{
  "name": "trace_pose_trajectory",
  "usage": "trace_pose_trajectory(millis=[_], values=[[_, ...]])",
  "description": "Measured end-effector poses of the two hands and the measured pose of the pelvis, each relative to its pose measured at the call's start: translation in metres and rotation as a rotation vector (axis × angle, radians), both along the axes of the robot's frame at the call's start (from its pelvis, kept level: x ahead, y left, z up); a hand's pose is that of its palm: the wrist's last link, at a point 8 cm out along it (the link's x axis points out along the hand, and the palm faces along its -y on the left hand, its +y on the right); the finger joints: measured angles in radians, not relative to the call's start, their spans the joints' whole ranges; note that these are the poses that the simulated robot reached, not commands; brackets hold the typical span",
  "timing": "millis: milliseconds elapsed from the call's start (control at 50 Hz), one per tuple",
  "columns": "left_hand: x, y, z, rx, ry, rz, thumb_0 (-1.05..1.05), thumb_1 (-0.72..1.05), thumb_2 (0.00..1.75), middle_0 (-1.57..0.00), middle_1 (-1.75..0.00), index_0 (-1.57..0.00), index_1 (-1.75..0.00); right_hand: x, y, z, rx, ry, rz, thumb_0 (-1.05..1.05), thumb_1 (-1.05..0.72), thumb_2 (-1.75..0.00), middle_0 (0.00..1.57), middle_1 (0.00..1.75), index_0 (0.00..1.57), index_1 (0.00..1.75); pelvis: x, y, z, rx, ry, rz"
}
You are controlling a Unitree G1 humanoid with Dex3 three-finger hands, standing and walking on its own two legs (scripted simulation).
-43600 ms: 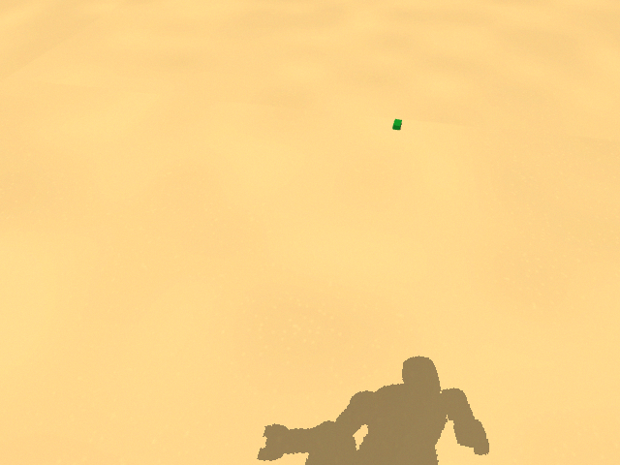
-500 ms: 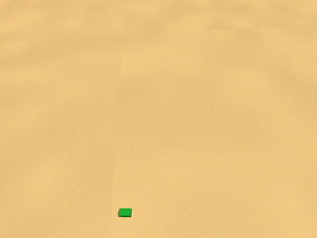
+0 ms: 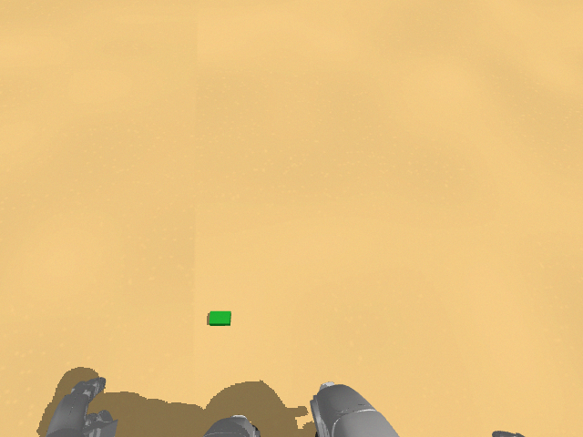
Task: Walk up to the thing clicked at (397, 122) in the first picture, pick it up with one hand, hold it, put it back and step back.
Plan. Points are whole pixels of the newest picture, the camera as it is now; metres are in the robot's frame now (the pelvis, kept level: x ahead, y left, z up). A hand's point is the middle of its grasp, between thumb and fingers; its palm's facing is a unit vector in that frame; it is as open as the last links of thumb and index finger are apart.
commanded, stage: step back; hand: left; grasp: from above
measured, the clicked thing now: (220, 318) +0.47 +0.18 -0.75
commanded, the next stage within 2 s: none
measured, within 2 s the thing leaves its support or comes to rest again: neither
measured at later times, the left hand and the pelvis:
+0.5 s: hand out of the picture +0.02 +0.24 -0.13, palm faces -0.05 -0.91 -0.40, open 7.4 cm; pelvis -0.11 -0.01 +0.00, yaw -3 degrees
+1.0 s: hand out of the picture -0.18 +0.28 -0.17, palm faces -0.08 -0.92 -0.37, open 7.4 cm; pelvis -0.27 +0.01 -0.01, yaw -6 degrees
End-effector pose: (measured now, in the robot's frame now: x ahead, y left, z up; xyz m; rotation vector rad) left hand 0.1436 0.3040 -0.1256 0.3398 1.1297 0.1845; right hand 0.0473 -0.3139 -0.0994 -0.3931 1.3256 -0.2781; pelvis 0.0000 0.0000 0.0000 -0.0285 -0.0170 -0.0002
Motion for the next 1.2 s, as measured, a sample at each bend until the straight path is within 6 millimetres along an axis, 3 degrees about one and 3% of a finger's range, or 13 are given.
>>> trace_pose_trajectory(millis=[140,260,320,380,520,640,700,800,900,1000,1100,1200], values=[[-0.037,-0.007,-0.001,0.001,0.054,-0.044,0.01,0.91,0.9,-0.21,-0.3,-0.2,-0.3,-0.013,0.007,-0.006,0.02,-0.091,-0.02,0.0,-0.9,-0.89,0.21,0.3,0.2,0.3,-0.023,0.002,-0.002,0.017,-0.011,-0.049],[-0.07,-0.016,0.001,0.035,0.054,-0.06,0.01,0.91,0.9,-0.21,-0.3,-0.2,-0.3,-0.027,-0.004,-0.026,0.058,-0.157,-0.025,0.0,-0.9,-0.89,0.21,0.3,0.21,0.3,-0.051,-0.009,-0.014,0.028,-0.032,-0.083],[-0.092,-0.023,0.011,0.036,0.045,-0.057,0.01,0.91,0.9,-0.21,-0.3,-0.2,-0.3,-0.037,-0.009,-0.031,0.077,-0.16,-0.038,0.0,-0.9,-0.89,0.21,0.3,0.2,0.3,-0.065,-0.013,-0.012,-0.002,-0.044,-0.061],[-0.111,-0.024,0.022,0.039,0.031,-0.042,0.01,0.91,0.9,-0.21,-0.3,-0.21,-0.3,-0.049,-0.01,-0.024,0.087,-0.148,-0.033,0.0,-0.91,-0.89,0.21,0.3,0.2,0.3,-0.077,-0.015,-0.003,0.05,-0.04,-0.075],[-0.133,-0.015,0.035,0.05,-0.033,-0.03,0.01,0.9,0.9,-0.21,-0.3,-0.21,-0.3,-0.089,-0.014,-0.016,0.043,-0.105,0.01,0.0,-0.91,-0.89,0.21,0.3,0.2,0.3,-0.111,-0.005,0.002,0.049,-0.001,-0.046],[-0.161,0.008,0.014,0.02,-0.089,-0.019,0.01,0.9,0.9,-0.21,-0.3,-0.21,-0.3,-0.123,0.004,-0.017,-0.001,-0.093,0.057,0.0,-0.91,-0.89,0.21,0.3,0.2,0.3,-0.153,0.012,-0.013,0.036,-0.027,0.002],[-0.186,0.015,0.004,-0.002,-0.059,-0.003,0.01,0.91,0.9,-0.21,-0.3,-0.2,-0.3,-0.142,0.02,-0.007,0.008,-0.112,0.064,0.0,-0.91,-0.89,0.21,0.3,0.2,0.3,-0.171,0.018,-0.011,0.054,-0.052,-0.026],[-0.23,0.021,0.008,-0.027,-0.009,0.019,0.01,0.91,0.9,-0.21,-0.3,-0.2,-0.3,-0.169,0.029,0.014,0.002,-0.138,0.068,0.0,-0.9,-0.89,0.21,0.3,0.21,0.3,-0.197,0.021,0.003,-0.006,-0.034,-0.027],[-0.281,0.028,0.005,-0.007,0.048,0.016,0.01,0.91,0.9,-0.21,-0.3,-0.2,-0.3,-0.182,0.025,0.022,-0.014,-0.206,0.067,0.0,-0.9,-0.89,0.21,0.3,0.21,0.3,-0.229,0.019,0.003,-0.003,-0.021,-0.062],[-0.327,0.023,-0.001,0.026,0.111,-0.016,0.01,0.91,0.9,-0.21,-0.3,-0.2,-0.3,-0.206,0.01,0.015,-0.014,-0.276,0.063,0.0,-0.9,-0.89,0.21,0.3,0.21,0.3,-0.27,0.01,-0.006,0.014,-0.029,-0.105],[-0.373,0.004,0.003,0.049,0.119,-0.03,0.01,0.91,0.9,-0.21,-0.3,-0.2,-0.3,-0.25,-0.016,-0.01,0.009,-0.287,0.028,0.0,-0.9,-0.89,0.21,0.3,0.21,0.3,-0.315,-0.004,-0.018,-0.007,-0.053,-0.109],[-0.421,-0.011,0.028,0.061,0.113,-0.012,0.01,0.91,0.9,-0.21,-0.3,-0.21,-0.3,-0.311,-0.023,-0.015,0.047,-0.201,-0.027,0.0,-0.91,-0.89,0.21,0.3,0.2,0.3,-0.342,-0.015,-0.003,0.069,-0.044,-0.113]])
